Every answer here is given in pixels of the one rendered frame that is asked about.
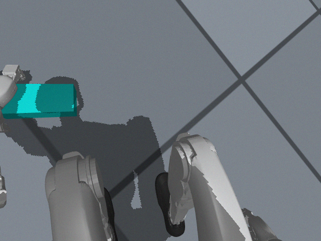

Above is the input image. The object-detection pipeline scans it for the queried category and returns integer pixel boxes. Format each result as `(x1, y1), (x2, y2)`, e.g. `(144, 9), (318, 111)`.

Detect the left robot foot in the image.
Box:
(104, 187), (118, 241)

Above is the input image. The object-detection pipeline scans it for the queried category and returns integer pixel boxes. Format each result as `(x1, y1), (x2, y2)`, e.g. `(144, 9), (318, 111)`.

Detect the right robot hand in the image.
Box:
(241, 208), (278, 241)

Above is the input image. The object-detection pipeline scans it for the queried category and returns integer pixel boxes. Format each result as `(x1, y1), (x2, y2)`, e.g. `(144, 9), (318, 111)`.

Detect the right robot foot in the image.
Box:
(155, 172), (185, 237)

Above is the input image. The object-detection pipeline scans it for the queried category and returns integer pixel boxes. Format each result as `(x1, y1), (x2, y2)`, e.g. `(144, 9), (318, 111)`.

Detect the left robot hand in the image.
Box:
(0, 65), (26, 133)

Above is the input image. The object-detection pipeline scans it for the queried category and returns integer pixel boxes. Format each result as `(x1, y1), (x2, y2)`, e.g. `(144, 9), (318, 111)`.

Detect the carton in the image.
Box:
(2, 84), (77, 119)

